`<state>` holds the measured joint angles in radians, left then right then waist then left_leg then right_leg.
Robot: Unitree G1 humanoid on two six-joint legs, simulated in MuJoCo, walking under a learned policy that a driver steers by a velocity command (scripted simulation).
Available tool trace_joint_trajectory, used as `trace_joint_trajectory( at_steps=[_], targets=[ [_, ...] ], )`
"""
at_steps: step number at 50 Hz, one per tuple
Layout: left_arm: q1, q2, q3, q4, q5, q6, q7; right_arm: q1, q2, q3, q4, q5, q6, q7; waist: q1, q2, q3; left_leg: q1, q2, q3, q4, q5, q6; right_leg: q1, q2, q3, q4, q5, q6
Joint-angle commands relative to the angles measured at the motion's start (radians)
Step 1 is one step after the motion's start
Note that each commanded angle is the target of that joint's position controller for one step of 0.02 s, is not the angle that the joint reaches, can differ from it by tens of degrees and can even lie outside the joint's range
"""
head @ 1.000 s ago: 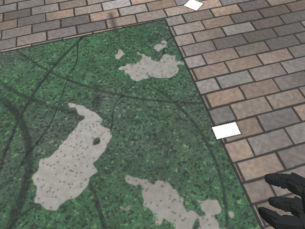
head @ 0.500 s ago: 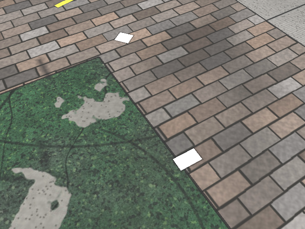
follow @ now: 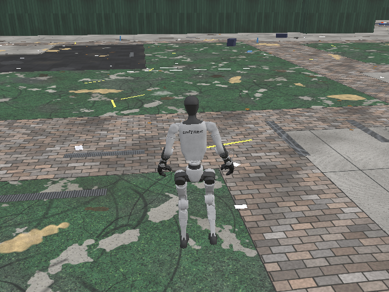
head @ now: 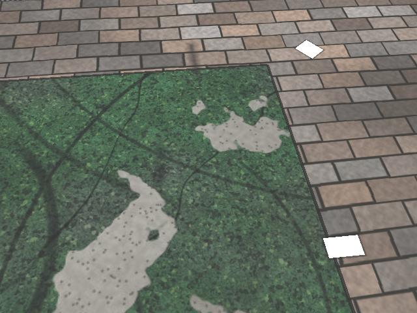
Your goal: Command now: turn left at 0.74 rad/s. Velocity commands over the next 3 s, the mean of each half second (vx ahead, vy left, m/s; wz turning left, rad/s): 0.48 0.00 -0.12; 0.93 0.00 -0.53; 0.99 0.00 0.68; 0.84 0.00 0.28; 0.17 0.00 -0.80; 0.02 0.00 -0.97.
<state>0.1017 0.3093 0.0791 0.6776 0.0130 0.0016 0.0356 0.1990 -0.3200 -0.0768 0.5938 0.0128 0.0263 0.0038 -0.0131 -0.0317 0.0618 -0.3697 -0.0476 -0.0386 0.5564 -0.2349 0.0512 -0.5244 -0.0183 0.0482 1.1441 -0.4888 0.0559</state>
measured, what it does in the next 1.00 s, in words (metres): walks ahead, turning right: right foot, then left foot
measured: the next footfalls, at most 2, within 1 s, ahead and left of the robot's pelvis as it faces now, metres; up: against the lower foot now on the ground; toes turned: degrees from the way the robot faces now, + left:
right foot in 0.38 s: +0.13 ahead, -0.15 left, +0.00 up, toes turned -4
left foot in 0.82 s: +0.58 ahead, -0.03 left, +0.00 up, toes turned -29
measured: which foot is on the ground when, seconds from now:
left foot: down 0.00-0.40, up 0.42-0.80, down 0.82-1.00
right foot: up 0.00-0.36, down 0.38-0.82, up 0.84-1.00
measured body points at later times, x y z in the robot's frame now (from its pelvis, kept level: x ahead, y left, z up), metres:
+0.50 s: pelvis +0.13 -0.07 +0.00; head +0.14 -0.10 +0.44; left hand +0.18 +0.20 -0.10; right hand +0.31 -0.33 -0.09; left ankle +0.09 +0.08 -0.65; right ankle +0.09 -0.15 -0.73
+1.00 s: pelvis +0.51 -0.14 +0.01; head +0.52 -0.17 +0.45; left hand +0.77 +0.02 -0.07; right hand +0.41 -0.42 -0.12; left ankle +0.54 -0.02 -0.73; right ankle +0.42 -0.24 -0.65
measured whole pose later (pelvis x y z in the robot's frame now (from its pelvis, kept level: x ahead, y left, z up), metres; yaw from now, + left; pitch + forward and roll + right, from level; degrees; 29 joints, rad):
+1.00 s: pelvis +0.51 -0.14 +0.01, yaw -23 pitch +2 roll +3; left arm 0.17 0.29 0.02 0.67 -0.02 -0.11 -0.01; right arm 0.41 -0.30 -0.08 0.78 0.00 -0.09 0.02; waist -0.07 -0.02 0.02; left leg -0.19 -0.08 -0.08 0.40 -0.25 0.05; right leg -0.52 -0.02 0.06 1.17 -0.39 -0.06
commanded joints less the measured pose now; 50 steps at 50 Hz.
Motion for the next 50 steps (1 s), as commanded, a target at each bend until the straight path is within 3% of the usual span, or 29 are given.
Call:
trace_joint_trajectory(
  at_steps=[1,3,5,7,9,13,17,19,20,21,22,23,24,25,27,31,33,37,39,40,41,42,43,44,45,46,47,48,50],
  targets=[
    [0.014,0.090,0.026,-0.057,0.002,-0.013,0.005,-0.079,-0.148,-0.039,-0.092,-0.002,-0.002,-0.033,0.037,0.137,-0.170,0.174,0.217,-0.283,-0.201,0.362,0.167,-0.084,0.010,0.029,-0.024,0.131,0.016],
    [0.034,0.061,0.015,-0.039,-0.005,-0.010,-0.002,-0.062,-0.139,-0.034,-0.084,-0.010,0.004,-0.042,0.028,0.135,-0.194,0.165,0.201,-0.253,-0.185,0.380,0.165,-0.035,0.021,0.014,-0.117,0.168,0.034],
    [0.049,0.045,0.001,-0.031,-0.013,-0.014,-0.020,-0.017,-0.130,-0.028,-0.064,0.005,-0.001,-0.042,0.004,0.163,-0.230,0.171,0.192,-0.269,-0.245,-0.133,0.161,-0.002,0.006,-0.011,-0.231,0.218,0.028],
    [0.032,0.055,-0.004,-0.039,-0.025,-0.028,-0.041,0.000,-0.134,-0.019,-0.048,-0.006,-0.020,-0.028,-0.024,0.235,-0.184,0.138,0.236,-0.330,-0.310,-0.357,0.166,0.009,-0.015,-0.037,-0.301,0.222,0.010],
    [0.001,0.078,-0.003,-0.053,-0.037,-0.045,-0.048,0.017,-0.152,-0.018,-0.033,-0.014,-0.042,-0.016,-0.045,0.224,-0.115,0.130,0.279,-0.354,-0.338,-0.416,0.167,-0.016,-0.034,-0.043,-0.350,0.217,-0.029],
    [0.033,0.077,-0.009,-0.058,-0.047,-0.067,-0.056,0.005,-0.152,-0.014,-0.012,-0.005,-0.081,-0.005,-0.035,0.199,-0.049,0.178,0.326,-0.302,-0.363,-0.409,0.151,-0.058,-0.061,-0.054,-0.390,0.175,-0.095],
    [0.161,0.049,-0.019,-0.022,-0.053,-0.070,-0.062,-0.072,-0.140,-0.015,-0.015,0.009,-0.095,0.009,0.037,0.122,-0.037,0.110,0.305,-0.151,-0.319,-0.370,0.109,0.117,-0.058,-0.133,-0.497,0.202,-0.150],
    [0.357,0.066,-0.004,0.063,-0.043,-0.072,-0.058,-0.114,-0.086,-0.003,-0.029,-0.003,-0.095,0.004,0.108,-0.018,-0.051,-0.016,0.213,-0.005,-0.074,-0.341,0.068,0.334,0.014,-0.179,-0.549,0.168,-0.167],
    [0.497,0.132,0.019,0.094,-0.040,-0.080,-0.055,-0.155,-0.019,0.018,-0.058,-0.024,-0.102,0.000,0.151,-0.203,-0.055,-0.173,0.115,0.134,0.324,-0.187,0.009,0.457,-0.090,0.074,-0.665,0.000,-0.229],
    [0.519,0.221,0.031,0.055,-0.041,-0.100,-0.067,-0.206,0.021,0.035,-0.142,-0.019,-0.127,0.003,0.135,-0.371,-0.002,-0.551,-0.050,0.060,0.631,-0.274,-0.045,0.596,-0.246,0.685,-0.927,-0.223,-0.402],
    [0.459,0.189,0.027,0.020,-0.028,-0.110,-0.075,-0.192,-0.019,0.031,-0.145,0.023,-0.156,0.014,0.122,-0.226,-0.028,-0.699,0.010,-0.061,0.727,-0.243,-0.020,0.678,-0.332,0.854,-1.020,-0.413,-0.445],
    [0.429,0.151,0.018,0.002,-0.019,-0.117,-0.073,-0.226,-0.050,0.024,-0.140,0.036,-0.174,0.023,0.118,-0.116,-0.015,-0.717,0.052,-0.085,0.731,-0.165,-0.003,0.675,-0.325,0.793,-0.976,-0.324,-0.416],
    [0.427,0.136,0.013,-0.007,-0.019,-0.113,-0.070,-0.223,-0.038,0.025,-0.126,0.016,-0.182,0.026,0.110,-0.020,-0.030,-0.674,0.075,-0.077,0.686,-0.108,-0.003,0.658,-0.286,0.685,-0.945,-0.238,-0.387],
    [0.421,0.121,0.005,-0.008,-0.026,-0.105,-0.065,-0.229,-0.039,0.022,-0.122,-0.004,-0.188,0.027,0.099,-0.004,-0.023,-0.629,0.084,-0.076,0.606,-0.064,-0.011,0.618,-0.256,0.621,-0.946,-0.171,-0.375],
    [0.404,0.063,-0.019,-0.005,-0.036,-0.086,-0.042,-0.239,-0.050,0.009,-0.108,-0.007,-0.181,0.035,0.075,-0.033,0.009,-0.523,0.081,-0.062,0.451,0.031,-0.042,0.533,-0.191,0.490,-0.966,-0.036,-0.337],
    [0.402,0.073,-0.019,0.015,-0.040,-0.062,-0.002,-0.346,0.007,0.021,-0.112,-0.006,-0.174,0.042,0.091,-0.057,0.050,-0.341,0.002,0.008,0.159,0.209,-0.100,0.371,-0.095,0.328,-0.972,0.215,-0.298],
    [0.424,0.079,-0.015,0.036,-0.046,-0.060,0.004,-0.408,0.023,0.024,-0.127,0.001,-0.179,0.049,0.113,-0.088,0.053,-0.225,-0.023,0.028,0.055,0.263,-0.108,0.305,-0.082,0.310,-0.975,0.254,-0.283],
    [0.415,0.082,-0.005,0.064,-0.061,-0.060,0.008,-0.409,-0.034,-0.002,-0.132,0.026,-0.186,0.043,0.093,-0.145,0.036,-0.072,-0.005,-0.005,-0.068,0.269,-0.101,0.374,-0.118,0.349,-0.925,0.435,-0.246],
    [0.403,0.094,0.003,0.069,-0.040,-0.052,0.004,-0.257,-0.095,-0.033,-0.097,0.028,-0.187,0.028,0.014,-0.171,-0.072,0.093,-0.022,0.042,-0.073,0.200,-0.053,0.464,-0.113,0.306,-0.730,0.892,-0.211],
    [0.365,0.110,0.005,0.054,-0.016,-0.046,-0.003,-0.068,-0.121,-0.047,-0.058,0.031,-0.179,0.015,-0.090,-0.179,-0.201,0.328,0.012,0.038,-0.030,0.175,-0.014,0.404,-0.085,0.266,-0.515,1.020,-0.184],
    [0.314,0.068,-0.012,0.018,0.015,-0.052,-0.010,0.199,-0.153,-0.052,-0.017,0.022,-0.162,0.001,-0.210,-0.123,-0.391,0.708,0.149,-0.103,0.076,-0.004,0.037,0.185,-0.052,0.263,-0.208,0.852,-0.172],
    [0.518,-0.095,-0.056,0.005,-0.034,-0.075,-0.022,0.289,-0.242,-0.065,0.055,-0.004,-0.155,0.017,-0.074,0.436,-0.590,1.019,0.417,-0.747,-0.127,-0.469,0.235,-0.152,0.094,0.190,0.181,0.090,-0.107],
    [0.448,-0.013,-0.052,0.023,-0.079,-0.084,-0.019,0.299,-0.129,-0.043,0.057,-0.003,-0.159,0.027,-0.124,0.440,-0.465,0.943,0.403,-0.922,-0.282,-0.612,0.231,-0.279,0.061,0.172,0.285,0.024,-0.112],
    [0.283,0.047,-0.040,-0.009,-0.082,-0.096,-0.025,0.235,-0.076,-0.031,0.074,0.001,-0.150,0.018,-0.142,0.303,-0.255,0.793,0.360,-0.740,-0.285,-0.502,0.209,-0.346,0.014,0.132,0.292,0.077,-0.130],
    [0.157,0.042,-0.049,-0.040,-0.056,-0.114,-0.032,0.222,-0.075,-0.027,0.088,-0.012,-0.141,0.017,-0.137,0.112,-0.160,0.631,0.311,-0.623,-0.292,-0.319,0.206,-0.312,-0.008,0.103,0.257,0.102,-0.141],
    [0.074,0.022,-0.051,-0.069,-0.029,-0.132,-0.038,0.205,-0.068,-0.022,0.100,-0.024,-0.137,0.023,-0.107,0.052,-0.083,0.489,0.270,-0.555,-0.306,-0.173,0.214,-0.280,-0.024,0.096,0.181,0.107,-0.144],
    [0.076,0.007,-0.052,-0.082,-0.026,-0.137,-0.046,0.179,-0.037,-0.009,0.104,-0.033,-0.137,0.022,-0.050,0.090,-0.068,0.404,0.240,-0.514,-0.324,-0.123,0.221,-0.231,-0.051,0.109,0.118,0.115,-0.141],
    [0.077,-0.004,-0.057,-0.086,-0.028,-0.136,-0.052,0.162,-0.010,0.000,0.104,-0.022,-0.135,0.022,-0.021,0.117,-0.048,0.355,0.218,-0.488,-0.349,-0.093,0.230,-0.208,-0.058,0.099,0.055,0.103,-0.130],
    [0.054,-0.014,-0.068,-0.113,-0.017,-0.134,-0.056,0.137,-0.016,0.003,0.108,0.011,-0.133,0.012,0.031,0.110,0.016,0.222,0.234,-0.468,-0.384,-0.072,0.237,-0.180,-0.091,0.098,-0.125,0.069,-0.097]
  ],
)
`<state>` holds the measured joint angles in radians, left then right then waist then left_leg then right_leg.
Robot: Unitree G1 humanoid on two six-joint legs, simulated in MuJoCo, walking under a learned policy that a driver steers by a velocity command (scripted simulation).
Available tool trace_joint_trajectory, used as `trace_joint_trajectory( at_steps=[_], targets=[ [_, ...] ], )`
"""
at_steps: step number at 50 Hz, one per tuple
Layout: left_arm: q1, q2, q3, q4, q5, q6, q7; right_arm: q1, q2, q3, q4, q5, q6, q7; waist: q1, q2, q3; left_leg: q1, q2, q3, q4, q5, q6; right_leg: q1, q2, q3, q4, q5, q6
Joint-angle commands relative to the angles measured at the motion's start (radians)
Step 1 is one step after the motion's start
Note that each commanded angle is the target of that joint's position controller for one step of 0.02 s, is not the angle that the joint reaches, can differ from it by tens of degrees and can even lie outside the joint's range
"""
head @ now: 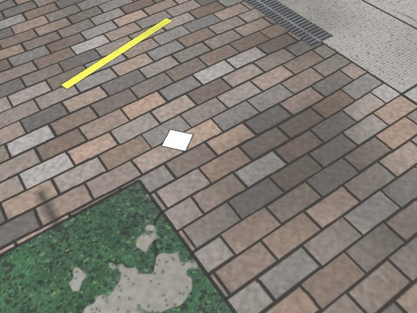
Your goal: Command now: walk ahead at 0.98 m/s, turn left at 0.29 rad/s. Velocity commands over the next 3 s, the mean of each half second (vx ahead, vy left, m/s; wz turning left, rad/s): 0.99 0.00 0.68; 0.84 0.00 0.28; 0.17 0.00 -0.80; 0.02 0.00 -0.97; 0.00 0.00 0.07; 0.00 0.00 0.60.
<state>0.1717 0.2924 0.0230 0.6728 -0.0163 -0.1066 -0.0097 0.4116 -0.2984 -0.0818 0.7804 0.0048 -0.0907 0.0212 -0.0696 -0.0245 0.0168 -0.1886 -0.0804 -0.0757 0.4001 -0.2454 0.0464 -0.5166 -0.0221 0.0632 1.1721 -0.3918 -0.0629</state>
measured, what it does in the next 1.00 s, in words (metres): walks ahead, turning left: right foot, then left foot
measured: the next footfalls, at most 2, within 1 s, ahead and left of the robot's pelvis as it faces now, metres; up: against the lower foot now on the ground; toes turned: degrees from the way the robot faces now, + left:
right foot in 0.18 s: +0.34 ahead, -0.17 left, +0.00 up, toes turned +10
left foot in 0.60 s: +0.66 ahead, +0.20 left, +0.00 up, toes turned +34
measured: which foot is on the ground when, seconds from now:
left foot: down 0.00-0.18, up 0.20-0.58, down 0.60-1.00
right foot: up 0.00-0.16, down 0.18-0.60, up 0.62-1.00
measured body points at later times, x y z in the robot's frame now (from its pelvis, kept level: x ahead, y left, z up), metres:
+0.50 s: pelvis +0.41 +0.00 -0.02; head +0.43 +0.04 +0.43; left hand +0.27 +0.27 -0.15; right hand +0.74 -0.13 -0.06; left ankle +0.56 +0.19 -0.67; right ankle +0.30 -0.17 -0.74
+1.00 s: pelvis +0.79 +0.22 -0.02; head +0.81 +0.25 +0.43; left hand +0.85 +0.53 -0.10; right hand +0.96 +0.01 -0.13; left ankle +0.63 +0.18 -0.74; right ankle +1.08 +0.27 -0.69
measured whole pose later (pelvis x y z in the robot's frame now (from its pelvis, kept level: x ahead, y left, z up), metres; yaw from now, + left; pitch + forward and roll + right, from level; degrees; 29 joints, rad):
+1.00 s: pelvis +0.79 +0.22 -0.02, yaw +32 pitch -1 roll +1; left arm 0.10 0.28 0.02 0.68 -0.01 -0.11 -0.08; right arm 0.35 -0.25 -0.02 0.78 -0.02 -0.09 -0.04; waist -0.07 -0.05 0.07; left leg 0.11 -0.12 0.08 0.33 -0.43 0.10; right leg -0.70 -0.03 -0.03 0.55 0.33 -0.01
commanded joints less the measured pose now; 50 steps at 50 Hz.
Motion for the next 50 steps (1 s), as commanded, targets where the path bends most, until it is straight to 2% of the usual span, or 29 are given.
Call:
trace_joint_trajectory(
  at_steps=[1,2,4,6,8,9,10,11,12,14,15,17,20,24,26,28,29,30,31,32,33,34,35,37,38,42,44,46,50],
  targets=[
    [-0.050,-0.001,-0.023,-0.128,0.025,-0.032,-0.017,-0.099,-0.068,0.000,-0.085,0.033,-0.016,-0.014,0.098,0.087,0.090,-0.050,0.262,-0.394,-0.243,-0.049,0.232,-0.125,-0.090,0.065,-0.264,0.023,0.039],
    [-0.073,0.003,-0.028,-0.138,0.032,-0.041,-0.027,-0.118,-0.109,-0.012,-0.094,0.038,-0.015,-0.021,0.105,0.081,0.093,-0.150,0.232,-0.340,-0.250,-0.049,0.209,0.000,-0.071,0.039,-0.364,0.114,0.054],
    [-0.067,0.041,-0.013,-0.126,0.018,-0.047,-0.037,-0.114,-0.167,-0.031,-0.106,0.038,-0.018,-0.026,0.120,0.086,0.073,-0.334,0.211,-0.294,-0.281,-0.034,0.173,0.315,-0.014,-0.006,-0.465,0.357,0.080],
    [-0.033,0.095,0.017,-0.114,0.000,-0.032,-0.022,-0.061,-0.160,-0.026,-0.103,0.039,-0.016,-0.022,0.145,0.075,0.059,-0.315,0.207,-0.278,-0.213,-0.031,0.125,0.427,-0.006,0.003,-0.502,0.343,0.086],
    [0.109,0.143,0.055,-0.087,-0.006,-0.022,0.003,-0.023,-0.131,-0.011,-0.097,0.026,-0.010,-0.015,0.241,0.037,-0.030,-0.312,0.140,-0.208,0.101,0.128,0.060,0.623,0.006,-0.023,-0.540,0.258,0.065],
    [0.289,0.186,0.077,-0.062,0.006,-0.016,0.017,-0.037,-0.086,0.009,-0.117,0.006,-0.012,-0.010,0.329,-0.021,-0.165,-0.430,0.091,-0.156,0.425,0.128,0.011,0.849,-0.098,0.073,-0.518,0.144,0.027],
    [0.371,0.275,0.087,-0.052,0.039,-0.007,0.016,0.092,0.045,0.044,-0.146,0.042,-0.017,-0.018,0.246,-0.339,-0.317,-0.577,0.022,-0.097,0.836,-0.287,-0.017,0.968,-0.374,0.610,-0.754,-0.295,-0.104],
    [0.332,0.247,0.085,-0.050,0.027,-0.007,0.006,0.100,-0.001,0.044,-0.155,0.090,-0.013,-0.030,0.220,-0.378,-0.272,-0.710,0.067,-0.081,1.028,-0.220,-0.013,0.904,-0.414,0.906,-0.934,-0.552,-0.137],
    [0.259,0.180,0.070,-0.046,0.011,-0.004,0.008,0.016,-0.037,0.035,-0.156,0.094,-0.002,-0.035,0.209,-0.261,-0.116,-0.786,0.118,-0.049,1.106,-0.137,-0.015,0.803,-0.401,0.788,-0.948,-0.490,-0.129],
    [0.181,0.089,0.051,-0.018,0.036,0.006,0.007,-0.082,-0.036,0.033,-0.153,0.045,0.020,-0.030,0.157,-0.074,0.015,-0.720,0.194,-0.024,1.061,-0.051,-0.003,0.584,-0.328,0.459,-0.919,-0.119,-0.106],
    [0.135,0.063,0.047,-0.005,0.047,0.003,0.008,-0.087,-0.023,0.029,-0.163,0.044,0.035,-0.019,0.109,-0.107,0.047,-0.668,0.222,-0.044,1.016,-0.033,-0.002,0.491,-0.305,0.351,-0.929,-0.009,-0.096],
    [0.078,0.028,0.045,0.016,0.028,-0.005,0.008,-0.122,0.008,0.032,-0.176,0.049,0.069,-0.006,0.069,-0.105,0.084,-0.638,0.255,-0.047,0.953,-0.045,0.000,0.417,-0.277,0.162,-0.969,0.151,-0.070],
    [0.028,0.058,0.056,0.026,0.020,-0.017,0.021,-0.188,0.010,0.039,-0.212,0.030,0.079,0.008,0.035,-0.041,0.118,-0.641,0.263,-0.030,0.815,0.093,-0.013,0.383,-0.257,-0.045,-1.021,0.324,-0.053],
    [0.080,0.155,0.080,0.054,0.017,-0.020,0.029,-0.341,-0.010,0.044,-0.242,0.021,0.062,0.045,0.083,0.061,0.140,-0.478,0.202,0.124,0.458,0.336,0.029,0.415,-0.198,-0.248,-1.085,0.425,-0.018],
    [0.108,0.217,0.092,0.061,0.018,-0.009,0.024,-0.353,-0.054,0.027,-0.250,0.029,0.059,0.054,0.062,0.014,0.103,-0.358,0.119,0.208,0.383,0.314,0.062,0.508,-0.205,-0.292,-1.006,0.884,-0.007],
    [0.112,0.277,0.106,0.052,0.008,0.019,0.024,-0.230,-0.133,-0.009,-0.231,0.049,0.070,0.051,-0.038,-0.083,-0.001,-0.200,0.031,0.266,0.398,0.178,0.098,0.603,-0.227,-0.304,-0.753,1.383,-0.001],
    [0.086,0.297,0.113,0.034,0.003,0.028,0.024,-0.060,-0.191,-0.038,-0.191,0.049,0.080,0.047,-0.130,-0.104,-0.087,0.018,0.004,0.261,0.403,0.119,0.130,0.537,-0.234,-0.293,-0.526,1.479,-0.004],
    [0.043,0.275,0.104,0.016,0.002,0.023,0.025,0.183,-0.256,-0.076,-0.116,0.045,0.095,0.032,-0.247,-0.044,-0.176,0.381,0.014,0.177,0.328,0.160,0.178,0.318,-0.188,-0.278,-0.182,1.297,0.022],
    [0.023,0.092,0.052,0.001,0.020,-0.007,0.020,0.182,-0.299,-0.084,-0.085,0.053,0.109,0.013,-0.181,0.299,-0.097,0.524,0.112,-0.051,0.276,0.236,0.240,-0.001,0.048,-0.253,0.332,0.025,0.073],
    [0.214,0.035,0.015,-0.093,-0.002,-0.056,0.007,0.036,-0.326,-0.054,-0.175,0.015,0.069,0.023,0.029,0.426,-0.346,0.716,0.321,-0.740,0.021,-0.255,0.470,-0.316,0.120,0.029,0.532,-0.201,0.071],
    [0.087,0.160,0.028,-0.094,-0.024,-0.083,0.003,0.040,-0.222,-0.046,-0.200,0.010,0.050,0.022,-0.062,0.194,-0.342,0.643,0.351,-0.830,-0.144,-0.483,0.398,-0.319,0.045,0.116,0.430,-0.065,0.030],
    [0.039,0.163,0.032,-0.097,-0.054,-0.080,0.007,0.031,-0.193,-0.037,-0.168,-0.001,0.026,0.023,-0.020,0.058,-0.150,0.451,0.351,-0.755,-0.202,-0.434,0.345,-0.319,0.010,0.074,0.318,0.001,0.020],
    [0.041,0.142,0.024,-0.068,-0.033,-0.065,0.022,-0.044,-0.163,-0.026,-0.167,-0.004,0.004,0.026,0.032,-0.069,-0.097,0.298,0.333,-0.655,-0.179,-0.316,0.302,-0.243,-0.057,0.077,0.221,0.055,0.019],
    [0.111,0.134,0.028,-0.019,-0.016,-0.023,0.018,-0.152,-0.117,-0.003,-0.174,-0.031,-0.010,0.019,0.104,-0.018,-0.021,0.049,0.263,-0.447,-0.165,-0.145,0.260,-0.109,-0.124,0.076,0.142,0.123,0.030],
    [0.116,0.125,0.028,-0.008,-0.015,-0.003,0.017,-0.154,-0.093,0.006,-0.158,-0.023,-0.014,0.018,0.110,0.000,0.013,-0.023,0.245,-0.366,-0.183,-0.084,0.247,-0.092,-0.148,0.060,0.109,0.133,0.037],
    [-0.034,0.066,0.007,-0.047,0.009,0.014,0.008,-0.111,-0.090,0.015,-0.096,-0.015,-0.034,-0.010,0.065,0.007,0.117,-0.121,0.156,-0.006,-0.203,0.566,0.135,-0.114,-0.129,-0.023,-0.183,0.354,0.070],
    [-0.098,0.028,-0.003,-0.048,0.016,-0.008,-0.017,-0.098,-0.081,0.021,-0.083,-0.021,-0.035,-0.033,0.020,-0.006,0.099,-0.140,0.096,0.131,-0.183,0.634,0.050,-0.007,-0.060,-0.093,-0.407,0.620,0.067],
    [-0.151,0.000,-0.006,-0.062,0.009,-0.022,-0.047,-0.029,-0.104,0.021,-0.045,-0.020,-0.031,-0.050,-0.022,0.012,0.067,-0.054,0.123,0.149,-0.189,0.611,0.018,0.032,-0.012,-0.122,-0.544,0.809,0.064],
    [-0.055,0.087,0.038,-0.060,0.007,-0.017,-0.091,-0.072,-0.145,0.006,-0.050,-0.022,0.019,-0.086,0.046,0.097,-0.036,0.168,0.167,0.188,0.049,0.863,-0.046,0.091,0.097,-0.181,-0.634,0.720,0.044]
  ],
)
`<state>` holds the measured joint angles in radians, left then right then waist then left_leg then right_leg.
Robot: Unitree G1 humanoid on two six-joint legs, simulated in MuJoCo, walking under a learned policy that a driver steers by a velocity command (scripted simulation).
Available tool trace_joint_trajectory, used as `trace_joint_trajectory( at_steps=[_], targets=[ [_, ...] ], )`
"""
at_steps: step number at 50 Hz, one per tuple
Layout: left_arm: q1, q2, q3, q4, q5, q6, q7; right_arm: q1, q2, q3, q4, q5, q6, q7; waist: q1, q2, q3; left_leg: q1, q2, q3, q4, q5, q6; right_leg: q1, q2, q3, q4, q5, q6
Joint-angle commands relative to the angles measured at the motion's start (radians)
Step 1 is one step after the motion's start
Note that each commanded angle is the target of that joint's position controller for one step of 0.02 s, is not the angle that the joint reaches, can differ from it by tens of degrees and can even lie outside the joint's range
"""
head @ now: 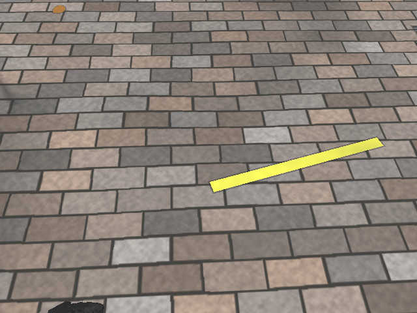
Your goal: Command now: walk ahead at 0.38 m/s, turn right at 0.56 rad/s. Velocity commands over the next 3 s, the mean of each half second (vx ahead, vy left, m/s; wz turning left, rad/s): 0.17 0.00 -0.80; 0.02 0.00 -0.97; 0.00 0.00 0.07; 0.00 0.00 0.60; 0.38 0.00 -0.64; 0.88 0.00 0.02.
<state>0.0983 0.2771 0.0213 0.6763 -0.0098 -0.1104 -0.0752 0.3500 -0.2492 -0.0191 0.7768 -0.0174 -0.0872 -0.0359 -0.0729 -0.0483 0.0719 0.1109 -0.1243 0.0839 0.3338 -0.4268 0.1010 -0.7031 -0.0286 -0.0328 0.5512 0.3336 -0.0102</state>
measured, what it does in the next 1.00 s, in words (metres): walks ahead, turning right: right foot, then left foot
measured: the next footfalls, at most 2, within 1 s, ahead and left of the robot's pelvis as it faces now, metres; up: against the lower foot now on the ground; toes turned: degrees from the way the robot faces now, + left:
right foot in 0.06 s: +0.30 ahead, -0.07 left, +0.00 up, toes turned -2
left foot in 0.56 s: +0.42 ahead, +0.08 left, +0.00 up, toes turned -42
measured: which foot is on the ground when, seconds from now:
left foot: down 0.00-0.06, up 0.08-0.54, down 0.56-1.00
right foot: up 0.00-0.04, down 0.06-0.56, up 0.58-1.00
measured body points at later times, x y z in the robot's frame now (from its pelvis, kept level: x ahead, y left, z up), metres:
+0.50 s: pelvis +0.23 +0.02 +0.01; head +0.26 -0.01 +0.46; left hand +0.50 +0.23 -0.06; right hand +0.28 -0.30 -0.08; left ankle +0.40 +0.13 -0.70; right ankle +0.26 -0.07 -0.72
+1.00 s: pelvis +0.28 +0.04 +0.02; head +0.30 +0.00 +0.46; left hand +0.60 +0.07 -0.07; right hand +0.14 -0.25 -0.09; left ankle +0.39 +0.11 -0.72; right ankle +0.18 -0.05 -0.69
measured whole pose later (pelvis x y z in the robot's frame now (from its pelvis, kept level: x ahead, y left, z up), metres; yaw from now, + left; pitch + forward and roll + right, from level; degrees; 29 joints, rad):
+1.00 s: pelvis +0.28 +0.04 +0.02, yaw -56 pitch +1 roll +2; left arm 0.19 0.31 0.08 0.57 -0.02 0.09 0.00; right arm 0.11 -0.29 -0.07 0.70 -0.01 0.02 -0.02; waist -0.01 -0.01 0.08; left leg -0.23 0.08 0.23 0.42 -0.20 0.00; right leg -0.46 -0.11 -0.02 0.85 -0.34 0.08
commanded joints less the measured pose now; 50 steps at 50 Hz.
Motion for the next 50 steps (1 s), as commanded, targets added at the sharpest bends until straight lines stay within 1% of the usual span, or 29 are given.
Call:
trace_joint_trajectory(
  at_steps=[1,2,3,4,5,6,7,8,10,11,13,14,17,20,23,26,27,28,29,30,31,32,33,34,36,40,44,47,50],
  targets=[
    [0.143,0.135,0.059,-0.037,-0.002,-0.002,-0.026,-0.048,-0.209,-0.065,-0.066,-0.004,0.030,-0.039,0.111,0.153,-0.148,-0.134,0.227,0.026,0.247,1.184,-0.112,0.382,0.137,-0.096,0.026,-0.103,-0.019],
    [0.339,0.193,0.087,0.004,-0.009,0.013,-0.014,-0.116,-0.216,-0.071,-0.094,-0.016,0.040,-0.042,0.217,0.163,-0.214,-0.217,0.233,0.019,0.477,1.218,-0.123,0.562,0.128,-0.052,0.066,-0.163,-0.048],
    [0.497,0.212,0.094,0.037,-0.013,0.025,0.009,-0.189,-0.192,-0.067,-0.115,-0.005,0.040,-0.030,0.317,0.037,-0.232,-0.349,0.131,0.043,0.903,0.801,-0.154,0.716,0.042,0.061,-0.043,-0.048,-0.100],
    [0.402,0.245,0.081,0.007,0.026,0.019,0.025,-0.030,-0.015,-0.030,-0.146,-0.033,0.034,0.007,0.123,-0.342,-0.250,-0.760,-0.052,-0.053,1.315,-0.288,-0.214,0.963,-0.126,0.409,0.096,0.460,-0.254],
    [0.267,0.281,0.085,-0.074,0.070,0.017,0.037,0.145,-0.075,-0.014,-0.154,0.009,0.016,0.036,0.075,-0.220,-0.535,-0.828,-0.044,-0.282,1.440,-0.206,-0.198,1.080,-0.322,0.861,-0.119,0.097,-0.415],
    [0.174,0.234,0.092,-0.145,0.054,0.038,0.045,0.035,-0.188,-0.031,-0.161,0.019,0.015,0.046,0.111,-0.021,-0.489,-0.804,0.019,-0.304,1.337,-0.082,-0.139,0.948,-0.272,0.842,-0.208,-0.345,-0.381],
    [0.122,0.177,0.074,-0.149,0.019,0.053,0.050,-0.094,-0.195,-0.039,-0.190,0.011,0.026,0.039,0.086,0.155,-0.282,-0.839,0.050,-0.268,1.213,-0.024,-0.120,0.730,-0.207,0.753,-0.267,-0.580,-0.329],
    [0.094,0.159,0.065,-0.156,0.002,0.058,0.054,-0.122,-0.184,-0.038,-0.198,-0.002,0.043,0.026,0.052,0.209,-0.220,-0.811,0.077,-0.261,1.121,0.006,-0.118,0.590,-0.176,0.731,-0.305,-0.663,-0.300],
    [0.048,0.169,0.074,-0.164,0.009,0.067,0.059,-0.112,-0.173,-0.042,-0.195,-0.008,0.068,0.017,0.014,0.123,-0.117,-0.719,0.104,-0.263,0.924,0.034,-0.133,0.390,-0.065,0.615,-0.329,-0.597,-0.250],
    [0.048,0.168,0.076,-0.159,0.008,0.072,0.062,-0.107,-0.154,-0.040,-0.185,-0.011,0.068,0.010,0.015,0.096,-0.109,-0.694,0.105,-0.247,0.848,0.039,-0.147,0.351,-0.033,0.556,-0.307,-0.478,-0.241],
    [0.102,0.189,0.085,-0.137,0.003,0.083,0.078,-0.140,-0.122,-0.033,-0.186,-0.022,0.063,-0.005,0.041,0.070,-0.161,-0.682,0.087,-0.236,0.740,0.071,-0.181,0.373,-0.017,0.500,-0.245,-0.211,-0.242],
    [0.117,0.199,0.090,-0.131,-0.001,0.094,0.089,-0.157,-0.117,-0.033,-0.188,-0.018,0.065,-0.010,0.049,0.054,-0.195,-0.686,0.079,-0.243,0.707,0.101,-0.196,0.399,-0.014,0.498,-0.224,-0.182,-0.232],
    [0.101,0.208,0.096,-0.139,-0.022,0.132,0.116,-0.218,-0.127,-0.040,-0.191,0.001,0.074,-0.015,0.069,-0.016,-0.219,-0.703,0.065,-0.268,0.605,0.201,-0.211,0.439,0.018,0.518,-0.213,-0.409,-0.173],
    [0.099,0.199,0.099,-0.146,-0.020,0.153,0.124,-0.285,-0.129,-0.047,-0.195,0.010,0.062,-0.010,0.099,-0.086,-0.180,-0.681,0.049,-0.278,0.479,0.231,-0.203,0.451,0.043,0.559,-0.217,-0.573,-0.147],
    [0.105,0.193,0.107,-0.153,-0.014,0.162,0.124,-0.331,-0.135,-0.054,-0.194,0.015,0.036,0.003,0.121,-0.127,-0.165,-0.627,0.031,-0.287,0.342,0.217,-0.190,0.499,0.040,0.614,-0.178,-0.526,-0.147],
    [0.086,0.186,0.110,-0.171,-0.014,0.164,0.118,-0.298,-0.163,-0.072,-0.170,0.022,0.015,0.019,0.103,-0.150,-0.170,-0.485,0.035,-0.291,0.144,0.234,-0.166,0.520,0.045,0.683,-0.117,-0.439,-0.125],
    [0.069,0.175,0.106,-0.178,-0.020,0.165,0.115,-0.264,-0.171,-0.080,-0.154,0.025,0.012,0.021,0.078,-0.131,-0.169,-0.394,0.065,-0.280,0.024,0.332,-0.150,0.489,0.074,0.673,-0.066,-0.497,-0.103],
    [0.127,0.122,0.090,-0.169,-0.023,0.167,0.110,-0.262,-0.192,-0.085,-0.152,0.020,0.016,0.019,0.104,-0.017,-0.218,-0.239,0.202,-0.347,-0.027,0.421,-0.091,0.408,0.136,0.592,0.068,-0.800,-0.063],
    [0.179,0.090,0.078,-0.171,-0.014,0.166,0.106,-0.288,-0.247,-0.092,-0.182,-0.001,0.036,0.010,0.138,0.181,-0.236,-0.125,0.407,-0.539,0.006,0.575,0.026,0.244,0.238,0.400,0.270,-0.991,-0.016],
    [0.175,0.189,0.103,-0.198,-0.019,0.155,0.095,-0.252,-0.236,-0.095,-0.170,-0.031,0.044,0.014,0.136,0.320,-0.228,-0.177,0.516,-0.682,-0.013,0.577,0.140,0.131,0.207,0.315,0.462,-0.994,0.029],
    [0.173,0.261,0.122,-0.172,-0.018,0.154,0.091,-0.284,-0.184,-0.086,-0.188,-0.020,0.047,0.011,0.120,0.245,-0.183,-0.205,0.479,-0.608,-0.016,0.490,0.138,0.103,0.143,0.287,0.554,-0.904,0.065],
    [0.173,0.265,0.128,-0.148,-0.022,0.162,0.093,-0.312,-0.148,-0.077,-0.197,-0.008,0.056,0.003,0.114,0.185,-0.143,-0.232,0.402,-0.489,-0.008,0.376,0.092,0.086,0.118,0.265,0.600,-0.824,0.079],
    [0.190,0.239,0.123,-0.131,-0.017,0.175,0.101,-0.324,-0.143,-0.071,-0.205,0.002,0.067,-0.006,0.115,0.152,-0.131,-0.246,0.359,-0.422,-0.005,0.323,0.061,0.074,0.106,0.238,0.669,-0.772,0.090],
    [0.203,0.218,0.116,-0.132,-0.016,0.182,0.100,-0.334,-0.142,-0.067,-0.207,0.005,0.075,-0.013,0.107,0.153,-0.101,-0.275,0.350,-0.371,-0.014,0.352,0.066,0.052,0.094,0.204,0.734,-0.743,0.101],
    [0.174,0.184,0.102,-0.152,-0.024,0.182,0.099,-0.316,-0.140,-0.061,-0.202,-0.008,0.085,-0.021,0.089,0.174,-0.083,-0.284,0.321,-0.269,-0.041,0.394,0.080,0.032,0.053,0.121,0.743,-0.699,0.116],
    [0.100,0.153,0.089,-0.188,-0.024,0.172,0.100,-0.250,-0.164,-0.072,-0.179,-0.015,0.096,-0.022,0.033,0.196,-0.116,-0.158,0.372,-0.204,-0.056,0.437,0.124,-0.014,-0.039,0.075,0.630,-0.675,0.151],
    [0.087,0.124,0.080,-0.194,-0.013,0.171,0.090,-0.261,-0.195,-0.089,-0.163,-0.009,0.096,-0.007,0.034,0.195,-0.139,-0.154,0.413,-0.120,-0.061,0.436,0.132,0.064,-0.080,0.045,0.486,-0.667,0.139],
    [0.080,0.114,0.077,-0.192,-0.011,0.178,0.078,-0.280,-0.213,-0.101,-0.155,0.000,0.094,0.009,0.042,0.194,-0.140,-0.194,0.434,-0.047,-0.056,0.434,0.116,0.175,-0.079,0.001,0.351,-0.659,0.104],
    [0.077,0.124,0.086,-0.195,-0.014,0.195,0.063,-0.275,-0.229,-0.114,-0.138,0.025,0.084,0.030,0.055,0.202,-0.148,-0.184,0.469,-0.005,-0.008,0.486,0.085,0.272,-0.063,-0.035,0.208,-0.681,0.057]
  ],
)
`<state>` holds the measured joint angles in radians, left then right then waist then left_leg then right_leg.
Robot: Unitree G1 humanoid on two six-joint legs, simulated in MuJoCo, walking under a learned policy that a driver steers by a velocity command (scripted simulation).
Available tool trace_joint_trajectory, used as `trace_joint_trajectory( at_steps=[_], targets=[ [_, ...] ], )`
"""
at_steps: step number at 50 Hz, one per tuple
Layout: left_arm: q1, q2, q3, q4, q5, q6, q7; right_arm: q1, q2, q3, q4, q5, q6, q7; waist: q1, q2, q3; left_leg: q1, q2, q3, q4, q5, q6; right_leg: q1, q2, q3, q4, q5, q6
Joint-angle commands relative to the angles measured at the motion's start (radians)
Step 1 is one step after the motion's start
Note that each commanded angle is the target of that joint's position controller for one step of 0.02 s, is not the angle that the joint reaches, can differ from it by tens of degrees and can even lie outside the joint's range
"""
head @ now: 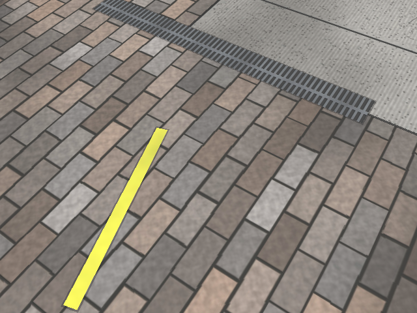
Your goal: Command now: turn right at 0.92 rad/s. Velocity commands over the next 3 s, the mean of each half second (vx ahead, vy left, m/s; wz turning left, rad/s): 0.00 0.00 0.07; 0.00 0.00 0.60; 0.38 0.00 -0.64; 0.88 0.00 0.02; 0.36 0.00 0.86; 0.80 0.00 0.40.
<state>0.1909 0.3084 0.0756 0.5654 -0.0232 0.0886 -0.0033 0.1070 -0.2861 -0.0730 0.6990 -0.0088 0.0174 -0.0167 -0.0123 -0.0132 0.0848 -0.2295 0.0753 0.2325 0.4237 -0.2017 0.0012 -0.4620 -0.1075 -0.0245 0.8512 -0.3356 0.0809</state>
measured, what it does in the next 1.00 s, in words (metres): steps on the spot, turning left: right foot, then left foot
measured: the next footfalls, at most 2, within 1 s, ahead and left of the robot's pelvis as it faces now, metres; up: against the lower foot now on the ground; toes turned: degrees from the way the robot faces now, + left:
right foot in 0.06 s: +0.04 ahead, -0.14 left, +0.00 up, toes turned -8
left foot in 0.60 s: +0.05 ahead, +0.10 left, +0.00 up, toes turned +18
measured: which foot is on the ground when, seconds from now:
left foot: down 0.00-0.06, up 0.08-0.58, down 0.60-1.00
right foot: up 0.00-0.04, down 0.06-0.60, up 0.62-1.00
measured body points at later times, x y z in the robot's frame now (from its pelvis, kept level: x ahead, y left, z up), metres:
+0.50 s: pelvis +0.03 -0.04 +0.00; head +0.06 -0.03 +0.44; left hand +0.18 +0.24 -0.10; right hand +0.17 -0.30 -0.11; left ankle +0.02 +0.09 -0.70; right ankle +0.00 -0.13 -0.74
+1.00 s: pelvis +0.06 +0.01 +0.00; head +0.08 +0.04 +0.45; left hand +0.08 +0.32 -0.12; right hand +0.35 -0.14 -0.07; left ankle +0.01 +0.09 -0.74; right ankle +0.16 -0.12 -0.71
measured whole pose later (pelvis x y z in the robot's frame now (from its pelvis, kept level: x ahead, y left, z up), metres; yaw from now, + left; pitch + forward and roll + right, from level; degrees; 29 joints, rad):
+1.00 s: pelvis +0.06 +0.01 +0.00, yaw +25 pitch +2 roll -1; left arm 0.16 0.29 0.07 0.75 -0.01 0.01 0.01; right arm 0.10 -0.27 -0.04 0.62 -0.02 0.03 -0.02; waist 0.01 -0.03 0.02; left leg -0.24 -0.08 -0.09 0.50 -0.28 0.06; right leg -0.42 -0.04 0.03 0.72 -0.27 0.08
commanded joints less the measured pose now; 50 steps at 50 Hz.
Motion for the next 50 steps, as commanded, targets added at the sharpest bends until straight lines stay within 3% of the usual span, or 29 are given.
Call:
trace_joint_trajectory(
  at_steps=[1,2,3,4,5,6,7,8,9,10,12,15,19,22,26,29,30,31,32,33,34,35,36,38,42,45,47,48,50],
  targets=[
    [-0.009,0.092,0.035,-0.084,0.001,0.002,-0.014,-0.026,-0.194,-0.062,-0.053,0.027,-0.023,0.015,0.005,0.160,-0.168,0.151,0.273,-0.148,-0.061,0.276,0.168,0.082,0.030,-0.048,-0.171,-0.004,-0.056],
    [0.027,0.092,0.041,-0.071,0.004,0.004,-0.014,-0.029,-0.188,-0.061,-0.043,0.042,-0.022,0.017,0.036,0.142,-0.175,0.121,0.260,-0.120,0.002,0.267,0.132,0.171,0.057,-0.057,-0.295,0.064,-0.088],
    [0.094,0.120,0.056,-0.043,0.008,0.003,-0.005,0.017,-0.151,-0.052,-0.017,0.047,-0.022,0.022,0.058,0.078,-0.188,0.034,0.215,-0.076,0.110,0.213,0.069,0.319,0.083,-0.030,-0.412,0.185,-0.129],
    [0.152,0.220,0.082,-0.033,0.007,-0.005,0.012,0.046,-0.092,-0.029,-0.023,0.018,-0.023,0.031,0.051,-0.178,-0.193,-0.227,0.105,0.000,0.376,-0.118,-0.023,0.531,-0.090,0.236,-0.482,0.567,-0.208],
    [0.087,0.290,0.082,-0.064,0.038,-0.026,0.020,0.012,-0.081,-0.017,-0.077,-0.014,-0.023,0.025,0.032,-0.360,-0.225,-0.469,-0.011,-0.061,0.625,-0.468,-0.088,0.525,-0.329,0.491,-0.459,0.733,-0.417],
    [0.087,0.191,0.055,-0.071,0.056,-0.051,0.012,-0.053,-0.141,-0.035,-0.059,-0.001,-0.016,0.015,0.108,-0.190,-0.274,-0.450,0.008,-0.189,0.762,-0.454,-0.081,0.476,-0.306,0.397,-0.473,0.713,-0.435],
    [0.059,0.138,0.028,-0.042,0.060,-0.070,0.010,-0.050,-0.128,-0.031,-0.049,0.024,-0.009,0.012,0.076,-0.157,-0.245,-0.426,0.019,-0.219,0.762,-0.391,-0.061,0.426,-0.241,0.284,-0.476,0.633,-0.377],
    [0.002,0.099,0.016,-0.027,0.049,-0.080,0.011,0.001,-0.102,-0.025,-0.011,0.026,-0.002,0.006,0.038,-0.121,-0.229,-0.405,0.032,-0.234,0.712,-0.316,-0.057,0.411,-0.179,0.204,-0.482,0.534,-0.317],
    [-0.049,0.046,-0.006,-0.013,0.039,-0.088,0.014,0.044,-0.101,-0.023,0.019,0.015,0.006,0.004,0.015,-0.131,-0.213,-0.361,0.030,-0.242,0.683,-0.226,-0.071,0.383,-0.153,0.141,-0.486,0.547,-0.288],
    [-0.066,0.028,-0.017,0.000,0.046,-0.094,0.019,0.083,-0.104,-0.025,0.045,0.018,0.012,0.006,0.001,-0.147,-0.201,-0.285,0.011,-0.249,0.690,-0.171,-0.083,0.325,-0.135,0.079,-0.494,0.583,-0.281],
    [-0.099,0.048,-0.012,0.009,0.066,-0.098,0.029,0.095,-0.126,-0.031,0.043,0.035,0.018,0.006,-0.002,-0.145,-0.163,-0.257,-0.013,-0.256,0.645,-0.129,-0.100,0.302,-0.130,0.019,-0.515,0.539,-0.277],
    [-0.081,0.102,0.007,0.030,0.059,-0.080,0.049,0.047,-0.132,-0.027,0.000,0.036,0.025,0.005,0.034,-0.121,-0.112,-0.332,0.002,-0.237,0.593,-0.148,-0.110,0.358,-0.192,0.043,-0.541,0.441,-0.302],
    [-0.081,0.098,0.015,0.050,0.054,-0.071,0.053,0.044,-0.099,-0.020,-0.042,0.032,0.042,0.015,0.045,-0.094,-0.082,-0.370,0.041,-0.221,0.556,-0.191,-0.110,0.380,-0.246,0.040,-0.558,0.371,-0.326],
    [-0.097,0.108,0.027,0.058,0.049,-0.073,0.046,0.044,-0.075,-0.014,-0.073,0.028,0.047,0.027,0.040,-0.081,-0.093,-0.336,0.047,-0.189,0.493,-0.207,-0.090,0.388,-0.257,-0.010,-0.535,0.459,-0.326],
    [-0.109,0.133,0.046,0.065,0.022,-0.076,0.030,0.047,-0.075,-0.020,-0.114,0.035,0.060,0.047,0.028,-0.096,-0.138,-0.250,0.022,-0.133,0.370,-0.205,-0.041,0.423,-0.273,-0.081,-0.457,0.614,-0.283],
    [-0.114,0.129,0.054,0.086,-0.008,-0.076,0.014,0.116,-0.091,-0.040,-0.120,0.040,0.073,0.050,-0.030,-0.076,-0.172,-0.066,-0.035,-0.097,0.141,-0.054,0.028,0.376,-0.238,-0.172,-0.291,0.606,-0.185],
    [-0.065,0.107,0.052,0.109,-0.005,-0.079,0.005,0.201,-0.154,-0.068,-0.103,0.034,0.068,0.030,-0.062,0.032,-0.202,0.108,-0.046,-0.176,0.036,0.181,0.084,0.264,-0.158,-0.222,-0.107,0.517,-0.114],
    [-0.113,0.049,0.035,0.048,0.043,-0.089,0.005,0.263,-0.326,-0.113,-0.111,0.026,0.057,0.007,-0.059,0.348,-0.210,0.347,0.203,-0.575,0.035,0.764,0.229,-0.115,-0.002,-0.254,0.237,-0.103,-0.007],
    [-0.195,0.051,0.027,0.006,0.059,-0.098,0.012,0.242,-0.328,-0.101,-0.144,-0.015,0.027,0.019,-0.083,0.313,-0.333,0.362,0.320,-0.820,-0.023,0.701,0.414,-0.260,0.114,-0.013,0.437,-0.391,0.024],
    [-0.231,0.093,0.038,0.011,0.039,-0.098,0.014,0.219,-0.281,-0.088,-0.143,-0.006,0.001,0.031,-0.094,0.160,-0.311,0.347,0.299,-0.737,-0.057,0.575,0.394,-0.298,0.090,0.078,0.474,-0.356,0.006],
    [-0.240,0.081,0.035,0.006,0.025,-0.103,0.021,0.182,-0.255,-0.081,-0.135,0.015,-0.014,0.023,-0.058,0.116,-0.239,0.301,0.239,-0.669,-0.063,0.467,0.337,-0.315,0.080,0.101,0.430,-0.262,-0.018],
    [-0.216,0.089,0.038,0.021,0.032,-0.104,0.031,0.121,-0.226,-0.072,-0.142,0.037,-0.013,0.014,-0.020,0.060,-0.190,0.257,0.193,-0.619,-0.061,0.418,0.285,-0.323,0.065,0.111,0.365,-0.174,-0.024],
    [-0.193,0.110,0.045,0.029,0.040,-0.103,0.039,0.065,-0.207,-0.063,-0.156,0.045,-0.007,0.001,0.010,0.073,-0.173,0.203,0.164,-0.585,-0.065,0.413,0.258,-0.282,0.064,0.119,0.312,-0.106,-0.023],
    [-0.148,0.094,0.041,0.050,0.041,-0.105,0.034,0.040,-0.207,-0.060,-0.176,0.032,0.002,-0.013,0.031,0.091,-0.197,0.162,0.122,-0.560,-0.061,0.468,0.245,-0.207,0.102,0.114,0.263,-0.030,-0.007],
    [-0.121,0.063,0.024,0.084,0.027,-0.096,0.032,0.063,-0.204,-0.053,-0.168,0.024,0.010,-0.026,0.010,0.108,-0.221,0.137,0.102,-0.515,-0.033,0.462,0.229,-0.120,0.113,0.095,0.089,0.033,0.027],
    [-0.101,0.060,0.014,0.104,0.022,-0.087,0.022,0.036,-0.155,-0.026,-0.160,0.002,0.011,-0.021,-0.004,0.153,-0.217,0.078,0.102,-0.474,-0.037,0.377,0.219,-0.019,0.075,0.071,0.005,0.060,0.024],
    [-0.098,0.044,0.004,0.110,0.021,-0.088,0.012,0.024,-0.087,0.007,-0.137,-0.017,0.003,-0.009,-0.011,0.160,-0.202,0.026,0.103,-0.450,-0.048,0.320,0.213,0.083,0.045,0.063,-0.085,0.076,0.009],
    [-0.100,0.047,0.002,0.109,0.019,-0.090,0.007,0.024,-0.081,0.014,-0.123,-0.023,-0.002,-0.001,-0.017,0.167,-0.182,0.008,0.109,-0.447,-0.055,0.285,0.212,0.121,0.046,0.052,-0.120,0.076,-0.001],
    [-0.107,0.084,0.010,0.094,0.011,-0.093,0.003,0.006,-0.123,0.006,-0.106,-0.022,-0.006,0.005,-0.010,0.170,-0.124,-0.006,0.114,-0.444,-0.037,0.234,0.206,0.143,0.067,0.018,-0.203,0.065,-0.030]
  ],
)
